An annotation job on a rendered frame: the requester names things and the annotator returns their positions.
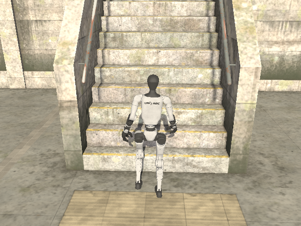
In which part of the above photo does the left robot hand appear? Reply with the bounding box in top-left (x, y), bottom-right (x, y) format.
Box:
top-left (122, 131), bottom-right (133, 142)

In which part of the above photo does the right robot upper arm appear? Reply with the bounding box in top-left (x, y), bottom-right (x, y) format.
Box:
top-left (162, 96), bottom-right (174, 121)

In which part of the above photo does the right robot foot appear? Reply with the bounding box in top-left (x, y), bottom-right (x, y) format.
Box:
top-left (155, 185), bottom-right (162, 198)

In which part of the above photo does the right robot forearm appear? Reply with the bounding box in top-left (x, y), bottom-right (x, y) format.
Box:
top-left (170, 115), bottom-right (177, 129)

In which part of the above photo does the right robot hand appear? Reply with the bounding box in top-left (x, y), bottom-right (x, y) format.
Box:
top-left (166, 126), bottom-right (177, 134)

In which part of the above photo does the left robot thigh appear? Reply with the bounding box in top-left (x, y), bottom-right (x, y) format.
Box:
top-left (134, 130), bottom-right (144, 159)

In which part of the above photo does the left robot forearm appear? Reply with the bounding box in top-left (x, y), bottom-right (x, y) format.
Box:
top-left (123, 114), bottom-right (134, 133)

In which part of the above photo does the left robot upper arm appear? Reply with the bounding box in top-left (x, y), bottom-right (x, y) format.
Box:
top-left (129, 95), bottom-right (143, 121)

